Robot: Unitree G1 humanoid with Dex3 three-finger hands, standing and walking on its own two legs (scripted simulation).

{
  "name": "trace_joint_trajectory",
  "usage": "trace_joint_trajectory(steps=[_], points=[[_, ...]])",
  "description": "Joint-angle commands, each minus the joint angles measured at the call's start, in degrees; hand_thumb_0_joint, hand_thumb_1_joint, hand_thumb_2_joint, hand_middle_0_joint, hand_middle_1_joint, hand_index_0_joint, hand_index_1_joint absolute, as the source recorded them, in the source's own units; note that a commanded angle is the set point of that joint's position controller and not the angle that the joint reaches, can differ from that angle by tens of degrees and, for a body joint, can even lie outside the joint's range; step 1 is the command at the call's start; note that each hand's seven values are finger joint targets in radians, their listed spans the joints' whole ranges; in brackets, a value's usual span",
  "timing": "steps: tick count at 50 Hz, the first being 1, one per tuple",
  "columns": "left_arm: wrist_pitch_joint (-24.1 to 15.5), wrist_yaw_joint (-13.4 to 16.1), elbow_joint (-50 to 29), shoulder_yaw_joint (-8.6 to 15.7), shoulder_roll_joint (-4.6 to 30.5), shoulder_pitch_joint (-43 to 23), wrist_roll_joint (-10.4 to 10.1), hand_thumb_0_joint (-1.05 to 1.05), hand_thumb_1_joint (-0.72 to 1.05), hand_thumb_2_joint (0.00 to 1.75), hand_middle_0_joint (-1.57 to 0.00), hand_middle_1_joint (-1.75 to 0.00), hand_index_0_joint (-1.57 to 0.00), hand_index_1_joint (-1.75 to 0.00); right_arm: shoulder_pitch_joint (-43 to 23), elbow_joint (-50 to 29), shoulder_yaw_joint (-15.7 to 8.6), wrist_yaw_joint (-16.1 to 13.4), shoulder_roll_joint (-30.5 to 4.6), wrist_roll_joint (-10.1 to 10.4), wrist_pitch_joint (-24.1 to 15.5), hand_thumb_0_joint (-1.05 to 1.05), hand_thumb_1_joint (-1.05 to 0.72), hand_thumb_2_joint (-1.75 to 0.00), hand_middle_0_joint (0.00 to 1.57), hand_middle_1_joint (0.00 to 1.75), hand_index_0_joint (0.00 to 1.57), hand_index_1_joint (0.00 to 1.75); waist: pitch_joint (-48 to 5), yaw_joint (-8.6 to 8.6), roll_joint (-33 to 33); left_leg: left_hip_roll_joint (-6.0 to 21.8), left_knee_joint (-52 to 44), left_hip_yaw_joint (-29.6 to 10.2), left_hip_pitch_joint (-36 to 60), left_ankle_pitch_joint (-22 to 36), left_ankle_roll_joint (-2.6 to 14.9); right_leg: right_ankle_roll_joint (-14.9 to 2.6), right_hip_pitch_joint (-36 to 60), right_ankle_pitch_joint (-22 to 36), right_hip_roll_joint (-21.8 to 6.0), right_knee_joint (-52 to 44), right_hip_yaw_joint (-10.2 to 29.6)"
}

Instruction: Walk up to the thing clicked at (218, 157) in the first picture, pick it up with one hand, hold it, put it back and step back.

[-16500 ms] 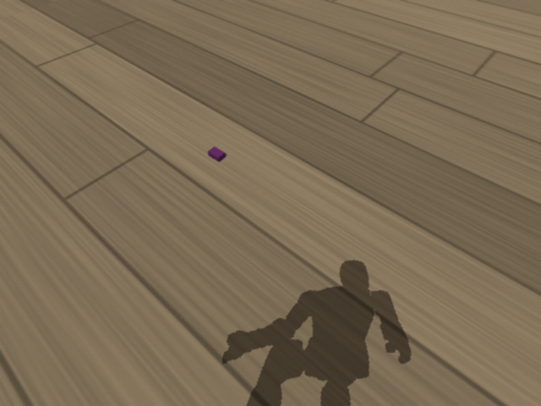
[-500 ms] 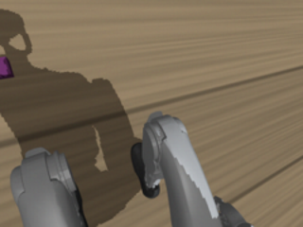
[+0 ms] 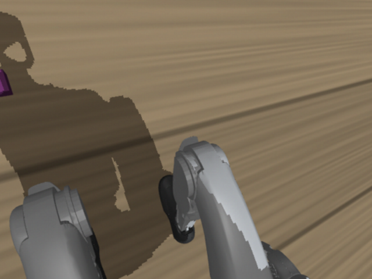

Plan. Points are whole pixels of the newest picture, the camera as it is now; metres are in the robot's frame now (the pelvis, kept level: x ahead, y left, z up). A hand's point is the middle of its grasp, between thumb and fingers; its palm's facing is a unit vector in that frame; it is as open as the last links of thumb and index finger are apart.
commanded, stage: rise first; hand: left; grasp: from above
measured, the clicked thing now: out of the picture +0.55 +0.28 -0.31
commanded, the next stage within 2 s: approach in 0.28 s
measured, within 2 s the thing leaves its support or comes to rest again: neither
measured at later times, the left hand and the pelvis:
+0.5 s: hand out of the picture +0.50 +0.33 -0.18, palm faces -0.45 -0.06 -0.89, open 10.8 cm; pelvis +0.00 +0.00 +0.00, yaw +0 degrees
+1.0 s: hand out of the picture +0.53 +0.27 -0.18, palm faces -0.48 -0.04 -0.88, open 11.8 cm; pelvis +0.00 +0.00 +0.00, yaw +0 degrees
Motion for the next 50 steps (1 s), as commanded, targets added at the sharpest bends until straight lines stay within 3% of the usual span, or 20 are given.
trace_joint_trajectory(steps=[1,5,7,13,15,19,21,24,25,27,31,34,36,41,44,45,46,48,49,50], points=[[-0.2,1.3,-8.9,1.2,14.0,-16.4,-0.7,0.0,-0.03,0.58,-0.49,-0.63,-0.52,-0.61,13.2,0.7,-5.6,-0.9,-17.5,0.0,0.1,0.0,-0.91,-0.9,0.2,0.3,0.2,0.3,-38.2,-1.62,25.9,0.1,-15.0,5.3,31.2,13.5,0.46,-5.53,20.3,11.9,2.3,-10.6,-6.4],[-0.5,1.3,-9.6,0.9,13.1,-17.2,-0.8,0.0,-0.02,0.56,-0.5,-0.63,-0.53,-0.6,13.2,0.4,-5.8,-0.9,-17.3,0.0,0.3,0.0,-0.91,-0.9,0.2,0.3,0.2,0.3,-38.3,-1.99,27.7,0.3,-15.6,4.8,33.1,13.6,0.13,-5.64,18.8,11.7,2.2,-10.5,-6.6],[-0.5,1.6,-10.9,1.7,14.2,-17.4,-0.5,0.0,-0.02,0.57,-0.51,-0.62,-0.53,-0.59,13.0,0.2,-5.9,-0.9,-17.7,0.1,0.5,0.0,-0.91,-0.9,0.2,0.3,0.2,0.3,-39.3,-1.17,28.1,0.2,-16.2,4.5,33.6,13.7,-0.11,-5.75,18.5,11.8,2.0,-10.2,-6.8],[0.0,1.6,-8.8,0.9,13.0,-17.6,-0.5,0.0,-0.02,0.57,-0.51,-0.61,-0.53,-0.59,13.3,0.1,-5.8,-0.8,-17.5,0.1,0.4,0.0,-0.9,-0.9,0.2,0.3,0.2,0.3,-37.7,-2.37,26.3,0.0,-15.5,5.2,31.0,13.1,0.46,-5.54,19.1,11.7,2.1,-10.8,-6.5],[0.1,1.5,-9.0,0.9,12.7,-16.5,-0.5,0.0,-0.01,0.56,-0.52,-0.6,-0.54,-0.58,13.3,0.3,-5.8,-0.8,-17.2,0.1,0.4,0.0,-0.9,-0.9,0.2,0.3,0.2,0.3,-38.6,-1.39,26.5,0.0,-15.9,5.1,32.2,13.5,0.29,-5.56,19.4,12.0,2.1,-10.6,-6.4],[0.0,1.1,-9.5,1.0,13.3,-18.2,-0.5,0.0,-0.02,0.6,-0.54,-0.57,-0.54,-0.58,12.9,-0.3,-6.0,-1.0,-18.0,0.2,0.4,0.0,-0.9,-0.9,0.2,0.3,0.2,0.3,-37.6,-2.13,26.5,0.2,-15.9,4.5,32.3,12.7,0.13,-5.82,17.3,10.9,2.0,-10.5,-6.7],[-0.1,1.2,-9.3,0.6,12.4,-18.2,-0.8,0.0,-0.01,0.56,-0.46,-0.65,-0.51,-0.6,12.8,-0.4,-5.7,-1.0,-17.6,0.0,0.4,0.0,-0.89,-0.89,0.2,0.3,0.2,0.3,-38.8,-2.35,26.1,0.2,-15.6,4.7,32.1,13.1,0.25,-5.61,18.5,11.5,2.0,-10.5,-6.8],[-0.3,1.1,-9.3,-1.1,9.7,-20.7,-1.0,0.0,-0.05,0.6,-0.43,-0.68,-0.47,-0.64,13.7,0.4,-5.5,-1.0,-17.1,-0.2,0.0,0.0,-0.89,-0.89,0.2,0.3,0.2,0.3,-37.7,-3.69,26.2,0.3,-15.3,4.7,32.2,12.6,0.34,-5.54,18.2,11.4,2.3,-10.7,-6.8],[-0.4,1.1,-9.3,-1.6,8.9,-22.3,-0.9,0.0,-0.06,0.6,-0.43,-0.69,-0.47,-0.64,14.2,0.6,-5.5,-1.0,-17.5,-0.4,-0.2,0.0,-0.89,-0.89,0.2,0.3,0.2,0.3,-37.0,-5.01,26.5,0.4,-15.0,4.5,32.5,12.4,0.26,-5.62,17.1,11.2,2.2,-10.7,-7.0],[-0.6,1.5,-11.3,-2.5,8.9,-25.7,-0.8,0.0,-0.06,0.61,-0.43,-0.69,-0.47,-0.65,14.3,0.8,-5.2,-1.0,-17.6,-0.5,-0.4,0.0,-0.89,-0.89,0.2,0.3,0.2,0.3,-38.7,-5.04,27.8,0.4,-15.3,4.5,32.9,12.0,0.24,-5.58,18.3,11.4,2.3,-10.6,-7.0],[0.9,3.1,-10.8,-4.4,6.3,-30.1,0.0,0.0,-0.08,0.62,-0.42,-0.69,-0.45,-0.66,14.5,1.2,-5.1,-1.4,-17.4,-0.8,-0.7,0.0,-0.89,-0.89,0.2,0.3,0.2,0.3,-40.8,-6.02,32.1,0.6,-16.2,4.3,35.7,12.7,-0.33,-5.71,16.9,12.6,2.5,-9.7,-7.5],[3.6,3.9,-7.8,-4.3,6.5,-30.2,1.0,0.0,-0.07,0.62,-0.41,-0.7,-0.45,-0.66,15.5,1.1,-4.9,-1.3,-17.4,-0.8,-0.8,0.0,-0.89,-0.89,0.2,0.3,0.2,0.3,-40.2,-6.73,32.0,0.5,-15.8,4.8,34.9,14.7,-0.24,-5.72,17.6,14.6,2.5,-9.6,-7.4],[5.7,4.1,-6.3,-3.7,7.9,-29.5,1.5,0.0,-0.11,0.65,-0.41,-0.69,-0.44,-0.66,15.3,0.4,-4.4,-1.3,-17.2,-0.6,-0.6,0.0,-0.89,-0.89,0.2,0.3,0.2,0.3,-40.9,-6.01,30.8,0.3,-15.1,5.6,33.2,15.7,0.24,-5.71,19.1,15.5,2.6,-9.9,-6.9],[10.6,2.2,-4.3,-2.7,9.4,-22.8,-0.1,0.0,-0.14,0.67,-0.39,-0.71,-0.41,-0.69,13.7,-2.0,-3.6,-1.2,-17.1,0.7,0.2,0.0,-0.89,-0.89,0.2,0.3,0.2,0.3,-41.4,-3.5,27.8,0.2,-16.1,6.3,28.5,15.5,0.89,-5.79,22.6,14.7,2.9,-10.0,-6.2],[12.4,-0.5,-3.1,-1.9,9.5,-17.0,-2.5,0.0,-0.17,0.69,-0.36,-0.73,-0.39,-0.7,12.9,-3.7,-3.5,-1.4,-17.7,1.7,0.8,0.0,-0.89,-0.89,0.2,0.3,0.2,0.3,-38.7,-2.41,23.4,0.0,-15.7,6.6,25.1,14.8,1.36,-5.83,23.4,13.5,2.7,-10.8,-5.5],[12.1,-1.5,-5.8,-1.9,10.2,-17.4,-3.2,0.0,-0.18,0.7,-0.36,-0.73,-0.39,-0.71,12.4,-4.1,-3.3,-1.5,-17.7,1.8,1.1,0.0,-0.89,-0.89,0.2,0.3,0.2,0.3,-38.8,-2.93,22.7,0.1,-15.5,6.7,23.8,14.2,1.55,-5.82,24.9,12.8,2.9,-11.1,-5.4],[11.6,-1.7,-7.8,1.2,14.6,-18.0,-3.7,0.0,-0.19,0.71,-0.35,-0.75,-0.37,-0.73,12.1,-4.8,-3.6,-1.9,-18.9,1.9,1.5,0.0,-0.89,-0.89,0.2,0.3,0.2,0.3,-39.2,-2.24,21.1,0.0,-15.0,6.7,22.4,13.0,1.66,-5.89,25.9,11.5,2.8,-11.6,-5.3],[10.4,-3.6,-10.1,1.6,14.4,-16.3,-4.4,0.0,-0.19,0.7,-0.34,-0.77,-0.37,-0.74,11.8,-6.0,-3.4,-2.2,-18.8,1.8,1.7,0.0,-0.89,-0.89,0.2,0.3,0.2,0.3,-38.6,-2.26,20.0,-0.2,-14.4,7.0,21.8,13.3,1.51,-5.94,27.4,11.1,2.6,-11.9,-5.0],[9.5,-4.5,-11.4,0.1,12.6,-16.7,-4.8,0.0,-0.2,0.7,-0.34,-0.77,-0.37,-0.74,12.3,-5.3,-3.4,-2.3,-18.6,1.8,1.8,0.0,-0.9,-0.89,0.2,0.3,0.2,0.3,-38.4,-2.59,20.9,-0.3,-14.1,6.8,22.6,13.3,1.16,-6.25,26.1,10.5,2.6,-12.1,-5.2],[8.3,-4.7,-14.3,1.7,14.3,-18.4,-5.3,0.0,-0.2,0.7,-0.34,-0.77,-0.37,-0.74,12.1,-5.7,-3.7,-2.4,-18.2,1.6,1.8,0.0,-0.9,-0.89,0.2,0.3,0.2,0.3,-40.5,-3.0,21.7,0.1,-14.1,6.6,24.1,12.9,1.11,-5.95,27.3,10.4,2.8,-12.0,-5.2]])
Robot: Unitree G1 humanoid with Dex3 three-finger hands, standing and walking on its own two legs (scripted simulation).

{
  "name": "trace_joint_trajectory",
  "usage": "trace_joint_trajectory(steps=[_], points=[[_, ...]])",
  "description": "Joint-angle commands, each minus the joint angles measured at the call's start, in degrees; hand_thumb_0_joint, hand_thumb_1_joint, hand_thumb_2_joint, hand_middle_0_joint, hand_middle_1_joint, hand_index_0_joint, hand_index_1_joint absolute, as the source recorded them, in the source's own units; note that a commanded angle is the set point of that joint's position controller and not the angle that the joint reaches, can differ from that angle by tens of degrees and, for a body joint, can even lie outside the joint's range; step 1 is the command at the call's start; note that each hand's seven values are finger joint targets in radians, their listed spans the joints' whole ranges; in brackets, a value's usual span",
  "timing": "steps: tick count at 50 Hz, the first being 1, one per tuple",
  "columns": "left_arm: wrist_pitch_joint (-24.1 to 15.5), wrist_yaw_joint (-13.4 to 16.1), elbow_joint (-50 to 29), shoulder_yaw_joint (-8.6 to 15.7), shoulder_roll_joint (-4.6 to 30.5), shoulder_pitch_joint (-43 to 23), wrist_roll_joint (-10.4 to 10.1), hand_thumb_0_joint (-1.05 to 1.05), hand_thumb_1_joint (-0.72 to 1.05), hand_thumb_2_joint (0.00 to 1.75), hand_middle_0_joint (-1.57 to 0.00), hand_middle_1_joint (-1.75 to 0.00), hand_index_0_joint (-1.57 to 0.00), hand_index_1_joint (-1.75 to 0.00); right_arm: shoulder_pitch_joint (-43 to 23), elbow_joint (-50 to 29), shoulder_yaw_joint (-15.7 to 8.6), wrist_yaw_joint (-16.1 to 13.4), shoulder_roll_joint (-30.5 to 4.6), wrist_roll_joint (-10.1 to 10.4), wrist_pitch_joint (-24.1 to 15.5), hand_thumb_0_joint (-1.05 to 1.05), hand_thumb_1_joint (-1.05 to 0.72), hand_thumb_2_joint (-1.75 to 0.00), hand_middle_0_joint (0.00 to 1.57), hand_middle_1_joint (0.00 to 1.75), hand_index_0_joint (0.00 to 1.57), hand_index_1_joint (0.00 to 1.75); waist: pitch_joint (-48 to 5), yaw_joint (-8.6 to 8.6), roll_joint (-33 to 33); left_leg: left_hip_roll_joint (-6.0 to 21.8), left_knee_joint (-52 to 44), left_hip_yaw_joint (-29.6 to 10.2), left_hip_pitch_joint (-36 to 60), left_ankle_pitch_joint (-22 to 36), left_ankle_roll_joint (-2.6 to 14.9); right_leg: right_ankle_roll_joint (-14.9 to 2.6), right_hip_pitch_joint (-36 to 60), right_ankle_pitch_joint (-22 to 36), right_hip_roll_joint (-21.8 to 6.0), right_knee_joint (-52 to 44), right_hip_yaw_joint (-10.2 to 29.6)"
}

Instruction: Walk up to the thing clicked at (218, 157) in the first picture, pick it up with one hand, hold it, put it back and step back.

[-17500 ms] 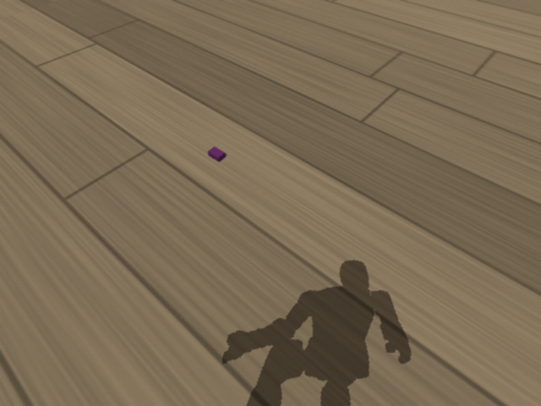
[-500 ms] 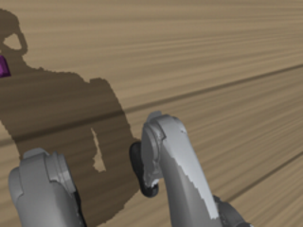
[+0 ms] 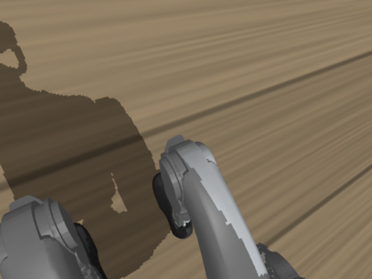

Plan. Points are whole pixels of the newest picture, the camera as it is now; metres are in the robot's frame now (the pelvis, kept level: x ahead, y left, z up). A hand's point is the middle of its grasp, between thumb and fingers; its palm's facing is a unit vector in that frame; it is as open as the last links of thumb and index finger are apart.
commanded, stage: approach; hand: left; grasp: from above
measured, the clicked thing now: out of the picture +0.55 +0.29 -0.31
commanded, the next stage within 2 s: close in in 0.08 s
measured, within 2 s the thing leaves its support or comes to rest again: neither
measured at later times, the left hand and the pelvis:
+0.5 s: hand out of the picture +0.53 +0.30 -0.20, palm faces -0.45 -0.06 -0.89, open 12.2 cm; pelvis +0.00 +0.00 +0.00, yaw -1 degrees
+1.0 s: hand out of the picture +0.53 +0.29 -0.25, palm faces -0.44 -0.08 -0.89, open 12.3 cm; pelvis +0.00 +0.01 -0.02, yaw -3 degrees
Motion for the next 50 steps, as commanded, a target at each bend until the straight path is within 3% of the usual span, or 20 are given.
trace_joint_trajectory(steps=[1,2,3,4,5,9,15,19,24,25,26,28,30,31,37,42,50], points=[[-2.8,-0.9,-14.5,1.4,17.5,-17.9,-2.8,0.0,-0.2,0.7,-0.34,-0.77,-0.37,-0.74,10.6,-0.8,-6.1,-1.9,-17.2,-0.2,0.4,0.0,-0.9,-0.89,0.2,0.3,0.2,0.3,-42.6,0.16,19.2,-0.7,-12.7,6.2,24.7,12.3,1.42,-5.54,28.7,9.2,2.1,-11.9,-5.7],[-3.8,-1.1,-15.0,0.5,16.5,-19.4,-2.9,0.0,-0.21,0.71,-0.33,-0.79,-0.36,-0.76,11.8,0.7,-6.2,-2.0,-17.4,-0.2,0.3,0.0,-0.9,-0.89,0.2,0.3,0.2,0.3,-40.5,-0.6,19.8,-0.9,-12.2,6.1,24.3,11.4,1.26,-5.8,26.6,8.4,2.0,-12.1,-5.8],[-5.0,-0.9,-15.7,1.7,17.9,-19.8,-2.4,0.0,-0.2,0.7,-0.33,-0.8,-0.37,-0.76,11.0,-0.3,-6.5,-2.0,-17.4,-0.7,0.3,0.0,-0.9,-0.89,0.2,0.3,0.2,0.3,-42.0,-1.13,20.3,-0.5,-12.4,5.8,26.0,10.9,1.12,-5.6,27.4,7.9,2.2,-11.9,-6.0],[-5.9,-1.1,-15.8,-0.3,15.8,-21.3,-2.5,0.0,-0.21,0.7,-0.33,-0.78,-0.36,-0.75,12.2,1.1,-6.4,-2.2,-17.4,-0.8,0.2,0.0,-0.9,-0.89,0.2,0.3,0.2,0.3,-40.7,-1.64,20.5,-0.6,-11.6,5.8,26.0,10.4,1.06,-5.75,25.4,7.6,2.1,-12.2,-6.1],[-6.9,-0.7,-16.4,-0.5,15.1,-23.0,-2.4,0.0,-0.21,0.71,-0.33,-0.77,-0.36,-0.75,12.5,1.6,-6.5,-2.1,-17.0,-1.3,0.1,0.0,-0.9,-0.89,0.2,0.3,0.2,0.3,-41.5,-2.27,22.2,-0.4,-11.9,5.6,27.6,10.3,0.84,-5.63,25.6,7.6,2.2,-12.0,-6.4],[-9.0,0.8,-13.3,-3.1,13.7,-24.3,-0.9,0.0,-0.2,0.7,-0.34,-0.74,-0.37,-0.71,12.0,3.6,-6.1,-2.3,-16.9,-2.1,-0.2,0.0,-0.9,-0.89,0.2,0.3,0.2,0.3,-40.4,-2.12,23.2,-0.3,-12.3,5.3,28.3,8.2,0.8,-5.37,23.8,6.6,2.4,-11.8,-7.2],[-8.0,3.1,-5.8,-4.8,11.8,-22.4,1.6,0.0,-0.19,0.7,-0.33,-0.75,-0.37,-0.72,11.8,3.9,-5.5,-1.8,-17.7,-2.7,-0.7,0.0,-0.89,-0.89,0.2,0.3,0.2,0.3,-36.4,-2.62,24.5,-0.3,-13.3,4.3,30.9,12.5,0.3,-5.62,20.2,10.3,2.1,-10.1,-8.5],[-6.7,4.8,-5.9,-3.3,14.5,-22.3,2.4,0.0,-0.2,0.7,-0.31,-0.77,-0.35,-0.72,10.9,2.6,-5.4,-1.7,-18.3,-2.6,-0.7,0.0,-0.89,-0.89,0.2,0.3,0.2,0.3,-38.9,-1.58,26.2,-0.2,-13.4,4.0,32.9,16.8,0.01,-5.74,21.2,13.7,1.9,-9.0,-8.5],[-5.5,6.6,-3.7,-1.6,16.1,-21.3,2.8,0.0,-0.19,0.72,-0.32,-0.76,-0.34,-0.74,10.7,1.7,-4.7,-1.4,-18.1,-2.6,-1.2,0.0,-0.89,-0.89,0.2,0.3,0.2,0.3,-36.9,-2.66,24.8,0.1,-12.4,4.2,30.1,15.1,0.63,-5.63,21.8,12.8,2.2,-9.1,-8.2],[-5.4,6.7,-2.7,-3.1,13.9,-20.5,2.4,0.0,-0.18,0.72,-0.33,-0.75,-0.35,-0.73,10.5,1.2,-4.4,-1.4,-18.2,-2.6,-1.6,0.0,-0.89,-0.89,0.2,0.3,0.2,0.3,-35.7,-3.39,24.0,-0.1,-12.3,4.3,29.6,15.3,0.64,-5.61,21.8,13.2,2.2,-9.5,-8.2],[-5.5,7.3,-3.1,-1.2,16.0,-20.7,2.3,0.0,-0.19,0.73,-0.32,-0.74,-0.34,-0.72,10.8,1.4,-4.3,-1.4,-18.8,-2.7,-1.8,0.0,-0.89,-0.89,0.2,0.3,0.2,0.3,-34.5,-3.92,23.9,0.1,-12.3,3.9,29.6,14.9,0.62,-5.62,21.1,12.5,2.1,-9.5,-8.3],[-5.7,7.6,-3.5,-1.3,17.2,-21.2,2.6,0.0,-0.19,0.73,-0.33,-0.74,-0.35,-0.72,10.5,0.8,-3.7,-1.6,-19.2,-2.9,-2.4,0.0,-0.89,-0.89,0.2,0.3,0.2,0.3,-34.8,-3.7,25.0,0.1,-12.3,3.8,29.7,14.8,0.46,-5.68,21.4,12.1,2.2,-9.4,-8.4],[-6.0,8.4,-2.5,0.3,19.5,-20.7,3.1,0.0,-0.17,0.73,-0.35,-0.75,-0.36,-0.73,10.7,1.0,-3.4,-1.6,-19.4,-3.1,-2.5,0.0,-0.89,-0.9,0.2,0.3,0.2,0.3,-35.4,-3.79,24.7,0.3,-12.4,3.5,29.3,13.6,0.54,-5.55,22.6,11.2,2.3,-9.3,-8.6],[-6.1,8.7,-1.5,-0.4,18.3,-20.6,2.8,0.0,-0.17,0.72,-0.34,-0.75,-0.36,-0.73,10.5,0.7,-3.2,-1.6,-19.4,-3.2,-2.8,0.0,-0.89,-0.9,0.2,0.3,0.2,0.3,-35.2,-3.98,24.4,0.3,-12.0,3.5,29.2,13.4,0.53,-5.52,22.4,11.2,2.4,-9.2,-8.7],[-6.8,9.9,-1.7,0.5,21.1,-19.8,3.0,0.0,-0.21,0.72,-0.33,-0.74,-0.34,-0.73,10.5,1.0,-2.2,-1.8,-20.0,-3.9,-4.1,0.0,-0.9,-0.9,0.2,0.3,0.2,0.3,-34.2,-4.68,24.4,0.7,-11.2,3.2,27.9,10.8,0.91,-5.18,23.0,9.6,2.7,-9.3,-8.9],[-6.6,10.6,-2.1,0.8,21.2,-18.8,3.2,0.0,-0.23,0.74,-0.32,-0.73,-0.33,-0.72,11.3,2.1,-1.6,-1.6,-20.3,-4.4,-4.8,0.0,-0.9,-0.9,0.2,0.3,0.2,0.3,-34.4,-5.4,27.0,1.3,-10.5,2.3,31.2,15.4,0.08,-5.24,21.9,12.9,2.5,-8.2,-9.3],[-5.9,10.8,-2.4,1.7,22.9,-17.6,2.6,0.0,-0.19,0.72,-0.35,-0.7,-0.35,-0.7,10.7,2.5,-0.9,-1.0,-20.6,-4.8,-5.2,0.0,-0.9,-0.9,0.2,0.3,0.2,0.3,-33.4,-5.07,27.2,1.6,-9.7,2.1,30.4,16.0,-0.03,-5.34,22.9,13.3,2.7,-8.3,-9.8]])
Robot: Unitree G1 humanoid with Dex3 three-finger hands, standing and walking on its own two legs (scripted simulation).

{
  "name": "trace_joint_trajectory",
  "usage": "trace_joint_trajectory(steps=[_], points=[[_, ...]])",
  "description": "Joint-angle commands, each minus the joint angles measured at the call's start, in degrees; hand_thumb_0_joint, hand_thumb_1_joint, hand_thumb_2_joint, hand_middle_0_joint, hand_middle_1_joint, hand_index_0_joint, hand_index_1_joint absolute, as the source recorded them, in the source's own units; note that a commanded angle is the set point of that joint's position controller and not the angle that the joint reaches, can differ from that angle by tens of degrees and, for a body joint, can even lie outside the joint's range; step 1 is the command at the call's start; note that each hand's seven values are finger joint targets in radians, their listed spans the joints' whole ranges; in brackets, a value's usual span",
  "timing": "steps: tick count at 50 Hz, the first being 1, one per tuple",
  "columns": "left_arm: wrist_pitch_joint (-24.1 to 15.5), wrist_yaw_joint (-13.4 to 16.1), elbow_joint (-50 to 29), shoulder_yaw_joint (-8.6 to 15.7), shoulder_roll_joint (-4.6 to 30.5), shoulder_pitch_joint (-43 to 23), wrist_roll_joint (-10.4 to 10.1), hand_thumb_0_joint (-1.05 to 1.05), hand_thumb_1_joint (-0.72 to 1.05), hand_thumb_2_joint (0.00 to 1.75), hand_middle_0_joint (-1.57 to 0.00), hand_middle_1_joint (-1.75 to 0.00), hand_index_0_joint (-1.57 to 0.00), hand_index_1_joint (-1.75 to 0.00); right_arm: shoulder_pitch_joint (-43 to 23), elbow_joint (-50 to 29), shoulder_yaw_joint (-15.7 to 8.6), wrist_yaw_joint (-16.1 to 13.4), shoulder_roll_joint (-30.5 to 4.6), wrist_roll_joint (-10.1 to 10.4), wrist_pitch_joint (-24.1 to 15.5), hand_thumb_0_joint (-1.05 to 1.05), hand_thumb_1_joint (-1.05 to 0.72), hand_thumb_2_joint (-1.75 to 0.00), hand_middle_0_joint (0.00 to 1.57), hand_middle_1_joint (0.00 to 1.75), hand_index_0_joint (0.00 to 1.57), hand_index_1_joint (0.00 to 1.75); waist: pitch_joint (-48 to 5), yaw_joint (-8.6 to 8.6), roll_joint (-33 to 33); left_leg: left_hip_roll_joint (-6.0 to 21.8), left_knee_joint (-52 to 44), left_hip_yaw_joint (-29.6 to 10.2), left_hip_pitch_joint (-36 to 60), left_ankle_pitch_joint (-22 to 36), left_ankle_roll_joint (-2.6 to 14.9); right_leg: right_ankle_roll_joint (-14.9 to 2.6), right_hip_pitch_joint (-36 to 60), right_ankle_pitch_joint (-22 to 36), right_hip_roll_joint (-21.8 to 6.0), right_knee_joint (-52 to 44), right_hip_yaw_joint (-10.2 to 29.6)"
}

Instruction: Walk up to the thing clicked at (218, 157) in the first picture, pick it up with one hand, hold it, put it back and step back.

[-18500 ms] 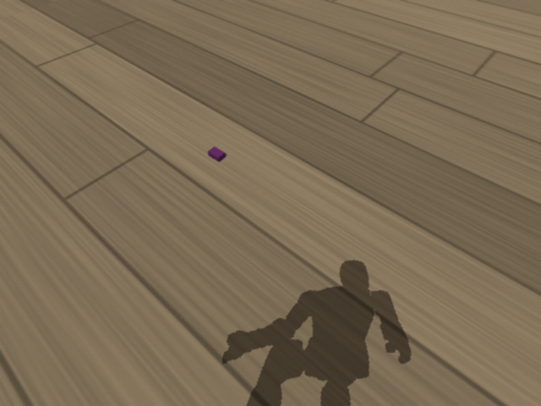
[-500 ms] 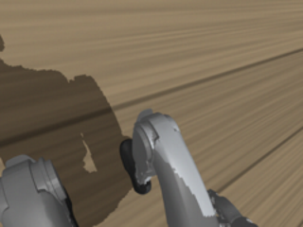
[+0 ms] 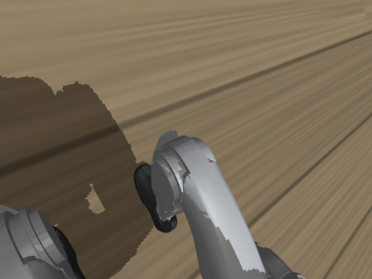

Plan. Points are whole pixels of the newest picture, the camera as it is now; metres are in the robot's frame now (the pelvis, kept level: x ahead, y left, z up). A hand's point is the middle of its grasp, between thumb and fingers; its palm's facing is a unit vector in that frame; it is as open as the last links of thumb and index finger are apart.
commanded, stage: rest palm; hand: left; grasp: from above
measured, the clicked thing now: out of the picture +0.53 +0.31 -0.30
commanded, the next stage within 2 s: close in 0.98 s
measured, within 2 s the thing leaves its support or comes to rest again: neither
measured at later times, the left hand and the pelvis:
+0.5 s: hand out of the picture +0.51 +0.31 -0.25, palm faces -0.44 -0.11 -0.89, open 12.3 cm; pelvis +0.00 +0.00 +0.00, yaw -1 degrees
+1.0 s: hand out of the picture +0.51 +0.31 -0.26, palm faces -0.43 -0.12 -0.89, open 12.5 cm; pelvis +0.00 +0.00 +0.00, yaw -1 degrees
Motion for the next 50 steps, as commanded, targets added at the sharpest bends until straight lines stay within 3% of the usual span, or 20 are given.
trace_joint_trajectory(steps=[1,2,3,10,16,18,25,28,32,35,37,40,41,43,44,47,50], points=[[0.0,2.1,-9.1,1.1,13.4,-15.1,-0.9,0.0,-0.2,0.72,-0.36,-0.7,-0.35,-0.7,12.5,1.9,-5.2,-0.6,-18.9,-0.1,0.6,0.0,-0.9,-0.9,0.2,0.3,0.2,0.3,-39.9,-3.1,34.1,1.9,-13.8,5.4,32.2,18.0,-0.32,-5.52,24.2,14.7,2.0,-10.1,-7.2],[0.0,2.4,-8.5,1.6,13.7,-14.9,-0.7,0.0,-0.2,0.71,-0.35,-0.7,-0.35,-0.7,12.5,1.6,-5.1,-0.6,-19.2,-0.2,0.7,0.0,-0.9,-0.9,0.2,0.3,0.2,0.3,-40.2,-3.08,34.5,2.0,-13.9,5.0,32.4,18.4,-0.6,-5.67,23.6,14.8,1.8,-9.8,-7.5],[0.2,2.1,-6.5,0.6,11.7,-13.7,-1.0,0.0,-0.2,0.71,-0.34,-0.71,-0.35,-0.7,12.7,1.5,-5.2,-0.5,-19.5,-0.3,0.6,0.0,-0.9,-0.9,0.2,0.3,0.2,0.3,-37.3,-3.99,33.7,1.9,-13.7,5.0,31.8,17.7,-0.52,-5.7,21.8,14.0,1.8,-9.7,-7.6],[-0.9,2.8,-7.9,0.9,13.6,-15.0,-1.4,0.0,-0.19,0.72,-0.35,-0.71,-0.35,-0.71,11.4,1.6,-4.3,-0.2,-19.6,-0.5,0.5,0.0,-0.9,-0.9,0.2,0.3,0.2,0.3,-37.5,-4.04,34.1,2.1,-13.7,4.4,31.3,16.9,-0.56,-5.62,22.9,13.5,1.9,-10.0,-7.9],[-1.2,3.8,-6.5,-0.3,12.5,-14.9,-1.4,0.0,-0.21,0.75,-0.35,-0.7,-0.34,-0.71,11.5,1.3,-3.5,0.0,-19.6,-0.8,0.2,0.0,-0.9,-0.9,0.2,0.3,0.2,0.3,-35.3,-5.21,33.5,2.3,-14.0,3.9,31.0,16.1,-0.45,-5.26,22.2,13.5,2.1,-10.0,-8.3],[-1.1,4.0,-6.1,-0.5,12.9,-14.7,-1.1,0.0,-0.22,0.74,-0.34,-0.71,-0.34,-0.71,11.0,1.4,-3.3,0.0,-19.5,-1.0,-0.1,0.0,-0.9,-0.9,0.2,0.3,0.2,0.3,-36.1,-4.66,33.5,2.3,-14.0,3.9,31.4,15.6,-0.45,-5.32,22.4,12.9,2.2,-9.8,-8.2],[-0.7,5.2,-4.3,-1.1,12.9,-13.7,-1.8,0.0,-0.23,0.75,-0.35,-0.7,-0.34,-0.71,10.1,1.1,-2.5,0.0,-19.5,-0.9,-0.8,0.0,-0.9,-0.9,0.2,0.3,0.2,0.3,-34.8,-5.14,32.0,2.5,-14.2,3.8,30.1,13.8,-0.14,-4.94,23.1,12.5,2.4,-10.3,-8.1],[-0.4,5.8,-5.5,-0.6,13.9,-15.0,-2.0,0.0,-0.24,0.75,-0.33,-0.71,-0.32,-0.73,10.1,1.6,-2.8,0.2,-19.8,-0.9,-1.3,0.0,-0.9,-0.9,0.2,0.3,0.2,0.3,-36.2,-4.48,34.7,2.8,-14.8,3.4,32.2,14.1,-0.48,-5.03,22.1,12.4,2.4,-9.8,-8.2],[0.0,6.2,-3.7,-1.1,12.4,-14.2,-2.2,0.0,-0.25,0.77,-0.34,-0.71,-0.32,-0.73,10.0,1.9,-1.9,0.4,-19.3,-1.0,-1.5,0.0,-0.9,-0.9,0.2,0.3,0.2,0.3,-35.2,-5.66,33.4,2.7,-14.0,3.4,30.5,15.6,-0.39,-4.94,23.1,14.2,2.4,-9.8,-8.5],[0.2,6.2,-3.0,-1.3,12.9,-13.7,-2.1,0.0,-0.25,0.77,-0.34,-0.71,-0.32,-0.73,9.7,1.9,-1.8,0.3,-19.6,-1.0,-1.6,0.0,-0.9,-0.9,0.2,0.3,0.2,0.3,-33.6,-5.6,32.8,2.7,-13.8,3.6,29.5,14.4,-0.35,-4.97,22.5,13.2,2.3,-10.2,-8.3],[0.3,6.4,-3.3,-0.3,14.6,-13.8,-2.2,0.0,-0.24,0.77,-0.34,-0.72,-0.32,-0.74,9.6,1.9,-1.7,0.3,-19.9,-1.0,-1.7,0.0,-0.9,-0.9,0.2,0.3,0.2,0.3,-34.1,-4.9,33.7,2.8,-14.4,3.3,30.1,14.1,-0.56,-5.15,22.7,12.7,2.1,-10.1,-8.3],[0.2,6.3,-5.5,0.3,14.9,-15.0,-2.3,0.0,-0.23,0.76,-0.34,-0.73,-0.32,-0.75,10.3,2.1,-1.7,0.6,-19.8,-1.1,-1.6,0.0,-0.9,-0.9,0.2,0.3,0.2,0.3,-36.7,-5.14,35.4,3.1,-14.7,2.8,32.1,16.2,-0.84,-5.03,23.6,14.3,2.1,-9.8,-8.6],[0.4,6.0,-3.4,-0.5,13.0,-12.7,-2.3,0.0,-0.24,0.77,-0.34,-0.73,-0.32,-0.75,10.2,1.8,-2.0,0.6,-20.0,-1.2,-1.8,0.0,-0.9,-0.9,0.2,0.3,0.2,0.3,-34.9,-5.61,34.5,2.9,-14.3,3.0,32.0,16.3,-0.74,-4.95,22.4,14.3,2.0,-9.5,-8.5],[0.4,5.8,-3.5,-0.7,13.0,-12.7,-2.6,0.0,-0.24,0.77,-0.34,-0.73,-0.32,-0.74,10.3,1.7,-1.5,0.8,-19.9,-1.2,-1.9,0.0,-0.9,-0.9,0.2,0.3,0.2,0.3,-33.6,-5.9,33.1,2.9,-14.0,3.1,30.6,16.1,-0.65,-4.92,22.9,14.1,2.2,-10.0,-8.6],[0.3,5.5,-6.8,-0.2,14.2,-14.0,-2.7,0.0,-0.25,0.77,-0.33,-0.73,-0.31,-0.75,10.7,2.0,-1.4,0.9,-19.7,-1.2,-1.9,0.0,-0.9,-0.9,0.2,0.3,0.2,0.3,-35.9,-5.63,33.9,3.0,-13.6,3.3,31.8,17.8,-0.58,-4.7,24.1,15.5,2.1,-10.0,-8.3],[0.4,5.4,-5.7,0.4,15.1,-13.8,-3.1,0.0,-0.24,0.76,-0.33,-0.74,-0.32,-0.75,10.6,1.9,-1.8,0.7,-20.2,-1.1,-1.9,0.0,-0.9,-0.9,0.2,0.3,0.2,0.3,-35.7,-5.28,33.2,2.9,-13.8,3.5,30.6,15.6,-0.51,-4.94,24.5,14.0,2.1,-10.4,-8.3],[0.6,5.0,-5.4,-0.5,14.3,-13.6,-3.2,0.0,-0.24,0.77,-0.33,-0.75,-0.32,-0.76,10.8,1.8,-2.2,0.6,-20.4,-1.1,-1.8,0.0,-0.9,-0.9,0.2,0.3,0.2,0.3,-35.2,-5.7,33.1,2.7,-13.9,4.1,29.4,15.0,-0.18,-4.74,25.6,14.1,2.4,-10.7,-8.0]])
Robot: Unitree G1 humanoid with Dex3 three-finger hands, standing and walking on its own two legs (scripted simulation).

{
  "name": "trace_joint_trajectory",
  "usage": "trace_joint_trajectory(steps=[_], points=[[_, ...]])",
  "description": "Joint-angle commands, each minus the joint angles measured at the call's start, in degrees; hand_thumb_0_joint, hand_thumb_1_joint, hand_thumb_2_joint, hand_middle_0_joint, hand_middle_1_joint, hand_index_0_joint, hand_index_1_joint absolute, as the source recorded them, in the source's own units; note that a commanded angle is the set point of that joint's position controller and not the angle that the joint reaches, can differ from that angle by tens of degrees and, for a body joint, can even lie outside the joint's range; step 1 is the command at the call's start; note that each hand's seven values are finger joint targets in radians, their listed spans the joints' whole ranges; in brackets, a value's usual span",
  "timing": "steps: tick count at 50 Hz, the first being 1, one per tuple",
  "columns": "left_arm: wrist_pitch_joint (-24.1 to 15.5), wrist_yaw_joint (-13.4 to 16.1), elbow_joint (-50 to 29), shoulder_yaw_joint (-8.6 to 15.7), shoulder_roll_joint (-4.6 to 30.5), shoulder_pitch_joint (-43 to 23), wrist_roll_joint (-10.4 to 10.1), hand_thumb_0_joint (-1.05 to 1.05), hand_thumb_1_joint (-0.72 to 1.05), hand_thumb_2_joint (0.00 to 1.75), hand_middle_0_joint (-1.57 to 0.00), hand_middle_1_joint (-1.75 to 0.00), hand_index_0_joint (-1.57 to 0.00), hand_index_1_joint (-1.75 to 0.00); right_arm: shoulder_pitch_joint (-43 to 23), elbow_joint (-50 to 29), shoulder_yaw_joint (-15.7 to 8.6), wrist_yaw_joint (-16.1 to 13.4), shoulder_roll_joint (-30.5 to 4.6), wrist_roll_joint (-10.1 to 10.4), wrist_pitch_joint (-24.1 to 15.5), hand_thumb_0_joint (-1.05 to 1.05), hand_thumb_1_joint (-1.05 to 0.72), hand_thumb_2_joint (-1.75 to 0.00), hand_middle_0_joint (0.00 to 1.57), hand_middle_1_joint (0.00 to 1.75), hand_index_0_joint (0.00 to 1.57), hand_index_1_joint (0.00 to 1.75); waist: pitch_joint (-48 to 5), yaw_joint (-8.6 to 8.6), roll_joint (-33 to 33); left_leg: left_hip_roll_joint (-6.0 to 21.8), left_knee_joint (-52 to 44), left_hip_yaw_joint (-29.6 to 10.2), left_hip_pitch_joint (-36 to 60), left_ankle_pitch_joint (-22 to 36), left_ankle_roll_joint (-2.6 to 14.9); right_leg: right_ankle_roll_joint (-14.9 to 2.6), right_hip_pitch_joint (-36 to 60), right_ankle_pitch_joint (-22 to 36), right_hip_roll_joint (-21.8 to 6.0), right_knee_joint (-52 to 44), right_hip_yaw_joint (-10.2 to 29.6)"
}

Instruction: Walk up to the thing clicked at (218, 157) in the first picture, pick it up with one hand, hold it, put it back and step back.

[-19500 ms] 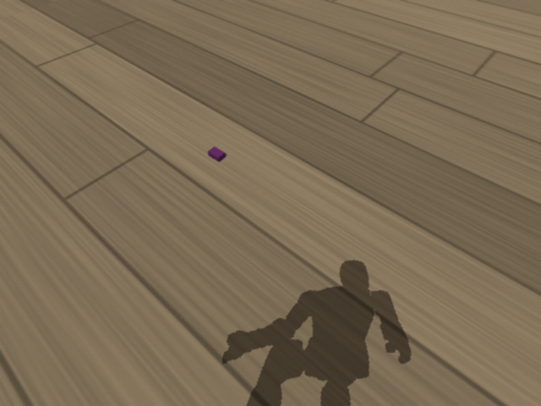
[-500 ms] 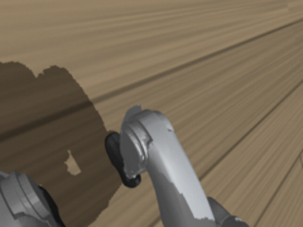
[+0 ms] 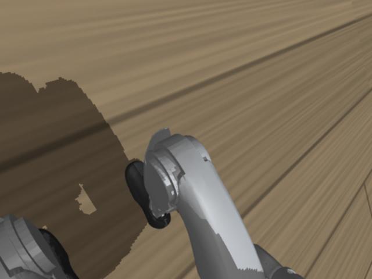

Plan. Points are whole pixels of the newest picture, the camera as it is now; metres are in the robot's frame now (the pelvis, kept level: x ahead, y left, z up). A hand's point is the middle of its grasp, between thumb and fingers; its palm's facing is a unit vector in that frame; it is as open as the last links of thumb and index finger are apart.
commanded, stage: close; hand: left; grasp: from above
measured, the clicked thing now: out of the picture +0.53 +0.32 -0.30
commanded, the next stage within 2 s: settle in 1.78 s
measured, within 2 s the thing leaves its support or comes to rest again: neither
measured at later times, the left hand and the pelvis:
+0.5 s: hand out of the picture +0.50 +0.32 -0.26, palm faces -0.44 -0.12 -0.89, open 11.7 cm; pelvis +0.00 +0.00 +0.00, yaw +0 degrees
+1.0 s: hand out of the picture +0.51 +0.32 -0.26, palm faces -0.42 -0.12 -0.90, open 9.8 cm; pelvis +0.00 +0.00 +0.00, yaw -1 degrees
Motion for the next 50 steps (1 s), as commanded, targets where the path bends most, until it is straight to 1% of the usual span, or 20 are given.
trace_joint_trajectory(steps=[1,3,5,7,12,16,20,23,26,28,29,30,31,33,35,38,39,41,43,50], points=[[0.0,1.5,-7.8,0.3,12.5,-14.3,-0.9,0.0,-0.24,0.77,-0.33,-0.75,-0.32,-0.76,13.2,2.0,-6.1,-1.1,-20.3,0.1,0.8,0.0,-0.9,-0.9,0.2,0.3,0.2,0.3,-38.6,-4.24,34.6,2.4,-14.5,5.3,29.9,15.8,-0.25,-5.53,24.7,13.6,1.9,-10.1,-7.1],[-0.2,1.2,-7.5,-0.2,11.6,-13.9,-0.9,0.0,-0.23,0.77,-0.34,-0.74,-0.32,-0.75,13.5,2.3,-5.8,-1.0,-20.2,0.1,1.0,0.0,-0.9,-0.9,0.2,0.3,0.2,0.3,-38.0,-4.73,35.4,2.5,-14.4,5.0,30.3,17.2,-0.5,-5.66,24.1,14.4,1.8,-9.9,-7.2],[-0.4,1.2,-7.9,0.2,12.2,-14.2,-1.0,0.0,-0.21,0.76,-0.35,-0.72,-0.33,-0.74,12.8,2.0,-5.5,-1.1,-20.6,0.2,1.1,0.0,-0.89,-0.9,0.2,0.3,0.2,0.3,-36.9,-4.28,35.3,2.7,-14.3,4.2,30.2,17.6,-0.92,-6.04,22.4,14.1,1.5,-9.7,-7.6],[-0.5,1.2,-6.6,-0.8,12.2,-13.5,-0.8,0.0,-0.19,0.73,-0.35,-0.73,-0.34,-0.73,11.9,1.2,-5.6,-1.3,-20.5,0.2,1.3,0.0,-0.89,-0.9,0.2,0.3,0.2,0.3,-37.1,-4.22,34.1,2.4,-14.3,5.2,29.2,15.8,-0.37,-5.85,24.5,13.3,2.0,-10.2,-7.1],[-0.8,1.2,-9.2,0.6,13.9,-14.7,-0.7,0.0,-0.16,0.71,-0.37,-0.7,-0.36,-0.71,12.7,1.8,-5.4,-1.4,-20.8,0.1,1.2,0.0,-0.89,-0.9,0.2,0.3,0.2,0.3,-38.3,-4.11,36.1,2.7,-14.3,4.6,31.7,18.2,-0.77,-5.81,23.4,14.5,1.5,-9.9,-7.2],[-0.9,1.5,-5.8,-0.8,12.6,-12.8,-0.7,0.0,-0.11,0.68,-0.4,-0.68,-0.39,-0.68,11.5,1.2,-5.1,-1.8,-20.4,0.0,1.6,0.0,-0.89,-0.9,0.2,0.3,0.2,0.3,-36.0,-4.47,34.0,2.7,-15.0,4.6,29.3,14.6,-0.58,-5.82,23.8,12.3,1.9,-10.3,-7.4],[-1.3,1.4,-8.7,-0.7,12.5,-14.2,-1.0,0.0,-0.09,0.65,-0.41,-0.67,-0.41,-0.67,11.8,2.2,-4.8,-1.8,-20.3,-0.1,1.4,0.0,-0.89,-0.9,0.2,0.3,0.2,0.3,-37.5,-4.55,36.2,3.1,-14.4,4.2,32.2,17.5,-0.94,-5.71,22.4,13.9,1.5,-9.8,-7.4],[-1.3,1.5,-7.6,-1.6,11.9,-13.3,-1.6,0.0,-0.05,0.62,-0.44,-0.65,-0.44,-0.64,11.2,1.7,-4.7,-1.9,-20.5,-0.2,1.2,0.0,-0.89,-0.9,0.2,0.3,0.2,0.3,-35.6,-4.77,33.9,2.8,-14.2,4.6,29.9,15.8,-0.53,-5.69,23.3,13.2,1.7,-10.2,-7.5],[-1.5,2.1,-9.5,-0.1,13.8,-15.2,-1.4,0.0,-0.02,0.59,-0.46,-0.63,-0.46,-0.62,11.6,2.4,-5.0,-2.0,-20.7,-0.1,1.2,0.0,-0.89,-0.9,0.2,0.3,0.2,0.3,-37.6,-4.19,36.7,3.1,-15.1,3.9,32.0,15.5,-1.07,-5.81,21.8,12.5,1.4,-9.9,-7.4],[-1.1,1.9,-7.6,-1.3,11.4,-13.6,-1.0,0.0,-0.01,0.59,-0.47,-0.62,-0.47,-0.61,11.6,2.3,-5.4,-1.9,-20.8,-0.1,1.2,0.0,-0.89,-0.9,0.2,0.3,0.2,0.3,-36.1,-4.82,37.2,3.1,-15.2,3.8,32.7,16.1,-1.12,-5.66,20.6,12.8,1.4,-9.7,-7.6],[-1.2,2.1,-8.3,-1.0,12.0,-14.5,-1.1,0.0,0.0,0.57,-0.46,-0.63,-0.47,-0.61,11.5,2.7,-4.6,-1.7,-20.1,-0.4,1.4,0.0,-0.89,-0.9,0.2,0.3,0.2,0.3,-37.3,-4.8,36.3,3.3,-14.8,3.4,32.5,17.2,-1.15,-5.6,21.7,13.9,1.4,-9.7,-7.9],[-0.8,2.1,-4.9,-2.2,11.1,-12.7,-1.2,0.0,0.01,0.57,-0.47,-0.61,-0.48,-0.6,10.7,2.0,-4.5,-1.9,-20.0,-0.1,1.4,0.0,-0.89,-0.9,0.2,0.3,0.2,0.3,-36.0,-5.0,33.5,2.7,-14.6,4.4,29.3,15.2,-0.45,-5.55,23.4,13.4,1.8,-10.2,-7.5],[-0.9,2.0,-7.3,-1.6,11.5,-13.6,-1.4,0.0,0.02,0.57,-0.48,-0.6,-0.49,-0.59,11.5,2.5,-4.4,-1.8,-20.1,-0.1,1.2,0.0,-0.89,-0.9,0.2,0.3,0.2,0.3,-36.0,-5.22,34.4,2.8,-14.6,4.3,29.7,16.0,-0.53,-5.38,22.7,13.8,1.5,-10.0,-7.4],[-0.8,2.0,-5.9,-2.1,11.5,-13.6,-1.6,0.0,0.04,0.56,-0.5,-0.59,-0.51,-0.59,10.8,2.1,-4.6,-2.1,-20.2,-0.1,1.2,0.0,-0.89,-0.9,0.2,0.3,0.2,0.3,-35.6,-4.94,33.2,2.7,-14.5,4.7,28.2,13.8,-0.24,-5.47,23.6,12.5,1.7,-10.6,-7.3],[-0.8,2.2,-7.3,-1.3,13.0,-14.5,-1.8,0.0,0.07,0.53,-0.52,-0.58,-0.54,-0.57,11.1,2.6,-4.3,-2.2,-20.2,0.0,1.2,0.0,-0.89,-0.9,0.2,0.3,0.2,0.3,-37.2,-4.56,34.1,3.0,-14.9,4.3,29.4,15.0,-0.5,-5.43,24.3,13.4,1.6,-10.5,-7.4],[-0.6,2.4,-6.6,-1.6,12.6,-13.7,-1.2,0.0,0.1,0.5,-0.54,-0.56,-0.56,-0.54,11.0,2.1,-4.3,-2.1,-19.9,0.0,1.2,0.0,-0.89,-0.9,0.2,0.3,0.2,0.3,-36.8,-4.59,34.0,2.9,-14.8,4.4,29.2,15.1,-0.44,-5.56,24.2,13.4,1.8,-10.3,-7.4],[-0.8,2.7,-8.7,-0.7,13.6,-15.6,-1.3,0.0,0.11,0.5,-0.56,-0.55,-0.57,-0.53,11.1,2.5,-4.4,-2.1,-20.3,0.0,1.3,0.0,-0.89,-0.9,0.2,0.3,0.2,0.3,-37.9,-4.43,35.7,3.0,-15.0,4.1,29.9,16.0,-0.8,-5.76,23.8,13.8,1.5,-10.2,-7.6],[-0.3,2.4,-6.3,-1.3,12.6,-13.1,-1.1,0.0,0.13,0.47,-0.57,-0.53,-0.59,-0.51,11.0,2.0,-4.3,-2.0,-20.0,-0.1,1.2,0.0,-0.89,-0.9,0.2,0.3,0.2,0.3,-36.4,-4.88,34.9,3.0,-15.1,4.4,30.0,15.8,-0.66,-5.6,24.0,13.7,1.7,-10.0,-7.4],[-0.4,2.6,-8.3,-0.1,13.8,-15.1,-0.6,0.0,0.15,0.46,-0.58,-0.53,-0.6,-0.51,11.2,2.2,-4.4,-2.1,-20.4,0.0,1.4,0.0,-0.89,-0.9,0.2,0.3,0.2,0.3,-37.6,-4.47,36.9,3.1,-15.0,3.8,31.5,17.5,-1.21,-5.95,22.3,14.3,1.3,-9.7,-7.5],[0.3,1.1,-7.3,-0.8,12.3,-13.5,-1.0,0.0,0.24,0.38,-0.63,-0.49,-0.67,-0.46,11.6,1.7,-4.7,-1.8,-20.5,-0.1,1.7,0.0,-0.89,-0.9,0.2,0.3,0.2,0.3,-36.1,-5.05,36.2,3.0,-14.9,4.2,30.9,17.6,-0.99,-6.0,22.5,14.1,1.4,-10.1,-7.5]])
